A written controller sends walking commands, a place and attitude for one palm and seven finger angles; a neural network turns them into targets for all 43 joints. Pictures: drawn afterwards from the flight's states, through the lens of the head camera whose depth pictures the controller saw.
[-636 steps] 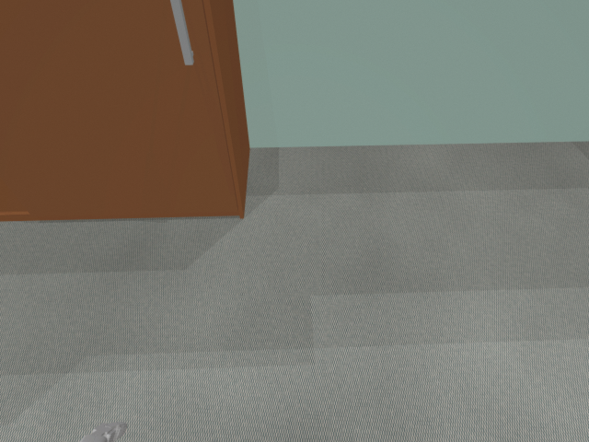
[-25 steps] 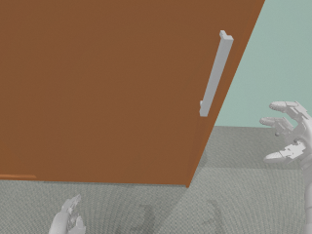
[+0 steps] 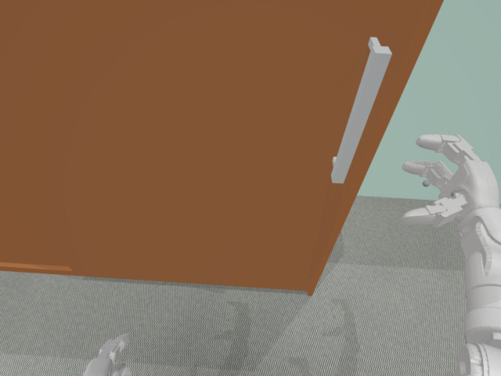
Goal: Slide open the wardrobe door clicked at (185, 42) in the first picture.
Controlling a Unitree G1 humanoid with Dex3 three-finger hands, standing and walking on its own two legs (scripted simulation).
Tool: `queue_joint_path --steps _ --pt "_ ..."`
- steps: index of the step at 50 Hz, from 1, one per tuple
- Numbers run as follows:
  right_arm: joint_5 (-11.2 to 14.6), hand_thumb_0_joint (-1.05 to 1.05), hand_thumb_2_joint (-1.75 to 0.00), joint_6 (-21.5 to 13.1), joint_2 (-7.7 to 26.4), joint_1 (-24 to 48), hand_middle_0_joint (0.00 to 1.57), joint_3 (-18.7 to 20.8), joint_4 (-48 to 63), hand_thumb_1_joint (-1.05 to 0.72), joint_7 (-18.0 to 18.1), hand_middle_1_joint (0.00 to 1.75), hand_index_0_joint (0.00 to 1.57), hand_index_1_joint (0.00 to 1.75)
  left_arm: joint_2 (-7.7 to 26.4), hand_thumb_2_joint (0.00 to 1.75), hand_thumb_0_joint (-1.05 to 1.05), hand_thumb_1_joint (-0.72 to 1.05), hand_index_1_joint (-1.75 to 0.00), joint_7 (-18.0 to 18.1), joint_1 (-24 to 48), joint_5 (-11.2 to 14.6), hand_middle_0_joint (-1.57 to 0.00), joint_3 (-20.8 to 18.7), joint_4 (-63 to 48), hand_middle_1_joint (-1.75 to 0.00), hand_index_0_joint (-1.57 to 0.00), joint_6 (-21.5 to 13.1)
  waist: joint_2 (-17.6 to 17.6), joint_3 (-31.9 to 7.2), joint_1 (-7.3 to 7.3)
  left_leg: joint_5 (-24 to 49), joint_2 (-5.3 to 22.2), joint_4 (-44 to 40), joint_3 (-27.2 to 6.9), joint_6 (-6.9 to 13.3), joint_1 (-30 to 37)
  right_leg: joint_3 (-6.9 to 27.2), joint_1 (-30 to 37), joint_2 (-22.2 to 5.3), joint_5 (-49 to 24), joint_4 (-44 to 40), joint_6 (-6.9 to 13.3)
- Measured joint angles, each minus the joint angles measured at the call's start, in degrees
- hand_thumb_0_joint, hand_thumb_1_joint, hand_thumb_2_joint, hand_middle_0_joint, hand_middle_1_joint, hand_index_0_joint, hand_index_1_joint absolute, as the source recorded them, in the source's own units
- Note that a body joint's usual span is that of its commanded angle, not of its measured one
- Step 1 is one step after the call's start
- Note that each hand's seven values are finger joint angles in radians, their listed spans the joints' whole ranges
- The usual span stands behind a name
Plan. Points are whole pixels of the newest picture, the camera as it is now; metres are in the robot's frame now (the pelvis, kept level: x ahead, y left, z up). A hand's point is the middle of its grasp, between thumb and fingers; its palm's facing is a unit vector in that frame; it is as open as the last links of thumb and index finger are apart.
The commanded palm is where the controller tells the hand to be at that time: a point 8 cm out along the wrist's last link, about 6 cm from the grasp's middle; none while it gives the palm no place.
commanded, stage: move the hooked fingers beside the handle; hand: right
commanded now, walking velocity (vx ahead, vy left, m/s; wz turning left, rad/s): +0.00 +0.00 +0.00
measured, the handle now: (353, 119) +0.54 -0.13 +0.14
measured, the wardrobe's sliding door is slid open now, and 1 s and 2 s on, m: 0.00 0.00 0.00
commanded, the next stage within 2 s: feel for the door with the fingertips in 1.34 s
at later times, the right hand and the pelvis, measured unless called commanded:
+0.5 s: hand (403, 153) +0.46 -0.21 +0.13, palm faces -0.02 +1.00 +0.02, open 14.0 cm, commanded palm +0.44 -0.26 +0.13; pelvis +0.01 +0.00 -0.01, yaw +1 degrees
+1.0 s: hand (400, 153) +0.47 -0.21 +0.13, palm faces -0.02 +1.00 +0.02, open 14.0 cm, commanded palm +0.45 -0.25 +0.13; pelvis +0.01 +0.00 -0.01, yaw +1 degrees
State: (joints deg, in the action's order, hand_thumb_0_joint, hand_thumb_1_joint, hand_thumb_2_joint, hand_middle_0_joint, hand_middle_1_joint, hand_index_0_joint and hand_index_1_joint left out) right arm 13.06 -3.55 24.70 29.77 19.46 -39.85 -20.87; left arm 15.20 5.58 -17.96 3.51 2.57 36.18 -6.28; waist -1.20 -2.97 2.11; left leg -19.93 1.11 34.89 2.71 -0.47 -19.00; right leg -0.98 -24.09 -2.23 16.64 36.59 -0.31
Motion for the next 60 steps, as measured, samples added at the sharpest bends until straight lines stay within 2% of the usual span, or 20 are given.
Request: queue_joint_path --steps 17,31,44,55,60 --pt "-1.98 -0.01 -0.30 -4.52 2.38 11.41 0.30 0.49 -13.97 0.50 0.72 1.20 0.30 1.20 0.85 0.89 0.01 0.90 -0.30 -0.91 -2.59 -0.44 -0.20 -0.91 1.48 -0.30 -0.20 3.25 0.67 -0.52 2.15 -0.71 -0.40 1.80 -0.39 -0.05 -4.35 -0.25 -4.38 -0.48 1.15 2.29 0.06" --pt "-3.61 -0.01 -0.30 -6.71 3.94 16.03 0.30 2.03 -19.75 0.50 1.64 1.20 0.30 1.20 0.46 0.89 0.00 0.90 -0.30 -1.92 -4.55 -0.98 -0.20 -1.27 1.42 -0.30 -0.20 5.73 0.61 -1.37 3.70 -1.19 -0.86 3.08 -0.94 -0.09 -7.18 -0.67 -7.15 -1.02 2.11 4.00 0.08" --pt "-3.60 -0.01 -0.30 -7.59 3.58 14.82 0.30 2.52 -19.03 0.50 1.90 1.20 0.30 1.20 0.29 0.89 0.00 0.90 -0.30 -2.12 -4.51 -0.99 -0.20 -1.25 0.49 -0.30 -0.20 6.83 0.52 -1.66 3.65 -1.38 -1.04 3.76 -1.12 -0.17 -8.15 -0.77 -8.15 -1.22 2.51 4.94 0.16" --pt "-3.55 -0.01 -0.30 -7.66 2.64 16.42 0.30 0.39 -19.08 0.50 2.89 1.20 0.30 1.20 0.37 0.89 0.00 0.90 -0.30 -2.18 -3.36 -1.04 -0.20 -1.26 0.39 -0.30 -0.20 6.28 0.39 -1.72 3.38 -1.50 -0.86 4.29 -0.59 -0.19 -8.70 -0.19 -9.05 -0.99 2.52 5.66 0.18" --pt "-3.66 -0.01 -0.30 -7.45 1.98 16.55 0.30 0.74 -19.38 0.50 3.29 1.20 0.30 1.20 0.27 0.89 0.00 0.90 -0.30 -2.36 -3.21 -1.10 -0.20 -1.07 0.21 -0.30 -0.20 6.39 0.42 -1.93 3.39 -1.59 -0.87 4.50 -0.76 -0.22 -8.77 -0.36 -8.96 -1.01 2.58 5.70 0.20"
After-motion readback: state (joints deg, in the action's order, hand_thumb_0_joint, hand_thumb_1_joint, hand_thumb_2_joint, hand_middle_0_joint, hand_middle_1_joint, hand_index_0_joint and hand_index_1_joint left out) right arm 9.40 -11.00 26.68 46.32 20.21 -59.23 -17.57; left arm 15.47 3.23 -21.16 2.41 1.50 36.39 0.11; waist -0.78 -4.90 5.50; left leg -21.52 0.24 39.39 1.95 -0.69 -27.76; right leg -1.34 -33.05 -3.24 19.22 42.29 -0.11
